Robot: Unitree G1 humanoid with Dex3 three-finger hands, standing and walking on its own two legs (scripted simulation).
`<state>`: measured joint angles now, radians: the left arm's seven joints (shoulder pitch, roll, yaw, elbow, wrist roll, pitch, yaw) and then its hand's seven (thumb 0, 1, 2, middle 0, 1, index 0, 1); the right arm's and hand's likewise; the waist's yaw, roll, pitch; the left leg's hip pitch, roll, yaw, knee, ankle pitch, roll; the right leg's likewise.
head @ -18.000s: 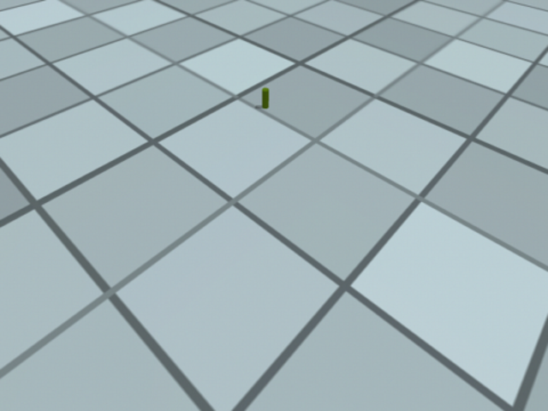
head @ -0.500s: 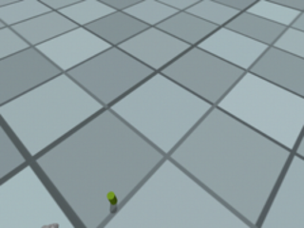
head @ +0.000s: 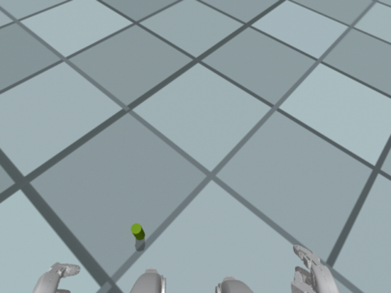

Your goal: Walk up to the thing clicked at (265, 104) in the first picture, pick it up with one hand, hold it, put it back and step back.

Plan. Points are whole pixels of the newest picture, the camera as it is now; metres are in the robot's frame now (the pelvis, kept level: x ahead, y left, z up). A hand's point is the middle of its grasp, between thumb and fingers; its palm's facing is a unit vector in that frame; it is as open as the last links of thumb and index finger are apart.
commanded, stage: rise first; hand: left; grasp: from above
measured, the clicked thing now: (138, 232) +0.39 +0.21 -0.64
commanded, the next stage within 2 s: none
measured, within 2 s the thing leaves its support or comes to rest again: neither
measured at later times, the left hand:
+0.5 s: hand (91, 274) +0.20 +0.27 -0.30, palm faces -0.41 -0.57 -0.71, open 12.9 cm
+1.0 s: hand (108, 251) +0.28 +0.27 -0.44, palm faces -0.47 -0.22 -0.85, open 13.1 cm
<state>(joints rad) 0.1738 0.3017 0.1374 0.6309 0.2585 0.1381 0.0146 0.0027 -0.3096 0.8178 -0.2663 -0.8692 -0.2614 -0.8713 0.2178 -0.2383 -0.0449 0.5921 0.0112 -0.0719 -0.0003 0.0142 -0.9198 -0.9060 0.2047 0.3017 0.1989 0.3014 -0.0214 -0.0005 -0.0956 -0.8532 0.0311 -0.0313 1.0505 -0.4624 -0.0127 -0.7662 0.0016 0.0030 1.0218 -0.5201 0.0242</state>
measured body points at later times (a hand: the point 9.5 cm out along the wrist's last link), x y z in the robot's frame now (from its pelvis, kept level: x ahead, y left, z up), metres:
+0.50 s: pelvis -0.04 +0.00 -0.15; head +0.12 +0.02 +0.27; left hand +0.22 +0.30 -0.26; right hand +0.16 -0.26 -0.25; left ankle +0.02 +0.12 -0.67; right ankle -0.01 -0.14 -0.67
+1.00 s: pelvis -0.09 -0.01 -0.29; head +0.11 +0.02 +0.11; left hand +0.30 +0.28 -0.39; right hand -0.01 -0.29 -0.42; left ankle +0.02 +0.12 -0.67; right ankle -0.01 -0.14 -0.67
